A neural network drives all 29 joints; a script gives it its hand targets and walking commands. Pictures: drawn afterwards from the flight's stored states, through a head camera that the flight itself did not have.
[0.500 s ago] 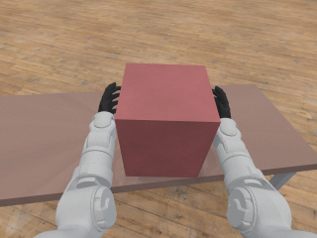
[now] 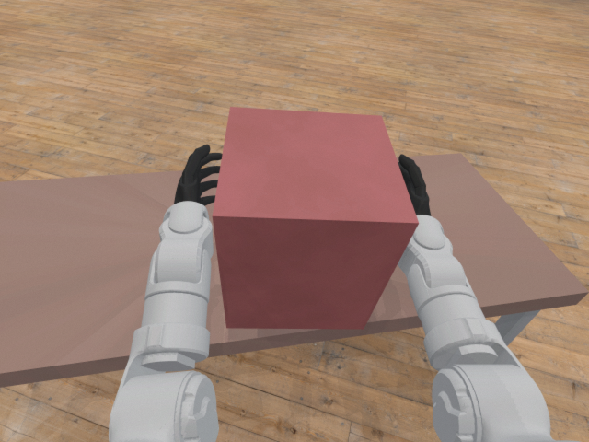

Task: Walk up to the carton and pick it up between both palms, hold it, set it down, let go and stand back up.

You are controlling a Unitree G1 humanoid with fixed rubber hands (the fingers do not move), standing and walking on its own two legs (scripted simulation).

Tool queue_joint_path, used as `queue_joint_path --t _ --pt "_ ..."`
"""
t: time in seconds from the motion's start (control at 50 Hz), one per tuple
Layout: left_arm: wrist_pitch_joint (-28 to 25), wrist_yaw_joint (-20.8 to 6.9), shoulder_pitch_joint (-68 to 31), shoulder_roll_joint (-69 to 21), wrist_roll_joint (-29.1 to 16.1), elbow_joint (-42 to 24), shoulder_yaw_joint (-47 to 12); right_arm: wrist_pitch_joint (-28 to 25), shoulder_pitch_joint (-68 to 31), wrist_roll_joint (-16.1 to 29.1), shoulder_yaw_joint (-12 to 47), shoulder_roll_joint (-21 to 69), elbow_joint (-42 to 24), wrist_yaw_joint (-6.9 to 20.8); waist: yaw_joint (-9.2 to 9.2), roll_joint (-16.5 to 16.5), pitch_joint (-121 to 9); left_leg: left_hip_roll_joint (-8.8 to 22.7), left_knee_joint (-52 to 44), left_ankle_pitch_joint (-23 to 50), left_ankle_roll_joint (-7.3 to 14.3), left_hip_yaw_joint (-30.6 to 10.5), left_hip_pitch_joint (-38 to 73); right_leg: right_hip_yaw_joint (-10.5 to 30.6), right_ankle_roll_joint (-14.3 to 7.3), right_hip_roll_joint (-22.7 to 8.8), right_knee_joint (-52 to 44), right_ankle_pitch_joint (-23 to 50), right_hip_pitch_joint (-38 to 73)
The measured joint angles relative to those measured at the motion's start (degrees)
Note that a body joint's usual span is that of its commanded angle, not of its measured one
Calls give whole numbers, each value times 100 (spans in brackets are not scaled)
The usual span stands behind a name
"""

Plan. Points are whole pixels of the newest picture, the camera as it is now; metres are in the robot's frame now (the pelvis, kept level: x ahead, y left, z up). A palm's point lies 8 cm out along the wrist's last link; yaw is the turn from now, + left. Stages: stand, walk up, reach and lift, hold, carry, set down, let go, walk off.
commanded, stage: reach and lift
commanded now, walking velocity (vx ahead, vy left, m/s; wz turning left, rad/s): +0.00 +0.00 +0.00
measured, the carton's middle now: (301, 225) +0.39 +0.00 +0.12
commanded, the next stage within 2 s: hold in 0.68 s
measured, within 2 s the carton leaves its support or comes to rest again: neither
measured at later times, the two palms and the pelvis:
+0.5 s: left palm (179, 198) +0.36 +0.15 +0.19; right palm (415, 205) +0.36 -0.15 +0.18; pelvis +0.00 +0.00 +0.00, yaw +1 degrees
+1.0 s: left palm (185, 188) +0.37 +0.15 +0.20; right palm (422, 197) +0.37 -0.16 +0.19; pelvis +0.00 +0.00 +0.00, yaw +0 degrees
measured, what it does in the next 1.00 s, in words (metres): stands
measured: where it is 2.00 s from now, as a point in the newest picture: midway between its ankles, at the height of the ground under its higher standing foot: outside the picture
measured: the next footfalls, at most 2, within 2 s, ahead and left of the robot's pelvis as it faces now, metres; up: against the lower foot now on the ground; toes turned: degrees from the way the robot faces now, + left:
none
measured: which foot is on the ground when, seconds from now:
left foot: down 0.00-1.00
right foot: down 0.00-1.00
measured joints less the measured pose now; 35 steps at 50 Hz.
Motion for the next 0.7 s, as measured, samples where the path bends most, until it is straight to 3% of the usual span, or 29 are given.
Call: queue_joint_path --t 0.24,0.38,0.48,0.6,0.7 --pt "693 -276 150 -60 193 -791 146 607 83 348 378 -8 -583 -182 -184 -58 64 -33 -52 15 -23 -83 259 -46 -18 -19 89 -95 222" --pt "946 -444 123 -102 345 -979 265 824 18 368 470 -24 -644 -215 -187 -66 192 -60 -63 17 1 -78 391 -19 5 -40 109 -101 336" --pt "991 -382 234 -92 258 -1292 146 805 102 488 549 -39 -909 -247 -172 -33 176 -61 21 -11 17 -82 313 -8 21 -38 110 -81 295" --pt "1120 -358 -46 -79 331 -943 256 876 -136 230 235 27 -551 -117 -133 -66 91 -96 -45 38 35 -62 263 25 27 -70 181 -96 173" --pt "1200 -317 -98 -34 287 -1043 187 876 -198 304 243 8 -589 -133 -163 -67 116 -82 -35 30 23 -67 218 31 20 -51 152 -88 147"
